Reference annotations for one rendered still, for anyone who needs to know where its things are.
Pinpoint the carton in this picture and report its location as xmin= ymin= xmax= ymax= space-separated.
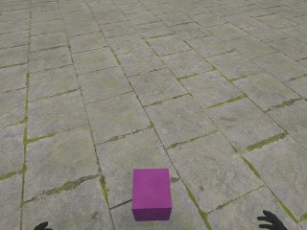
xmin=131 ymin=168 xmax=172 ymax=221

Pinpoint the robot right hand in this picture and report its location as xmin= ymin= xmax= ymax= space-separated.
xmin=257 ymin=210 xmax=288 ymax=230

